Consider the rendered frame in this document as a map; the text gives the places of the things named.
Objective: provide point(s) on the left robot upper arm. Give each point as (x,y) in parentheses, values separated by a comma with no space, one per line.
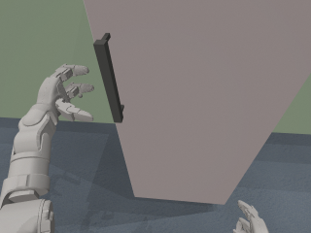
(34,216)

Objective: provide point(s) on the handle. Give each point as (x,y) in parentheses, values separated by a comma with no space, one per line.
(105,64)

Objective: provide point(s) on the fridge door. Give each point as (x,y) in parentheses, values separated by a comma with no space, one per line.
(203,84)

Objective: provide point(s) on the robot left hand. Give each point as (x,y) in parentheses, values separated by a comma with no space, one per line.
(52,91)

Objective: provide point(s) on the left robot forearm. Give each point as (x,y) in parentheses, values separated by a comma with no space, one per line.
(28,176)

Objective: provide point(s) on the robot right hand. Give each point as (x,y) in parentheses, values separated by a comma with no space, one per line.
(256,224)

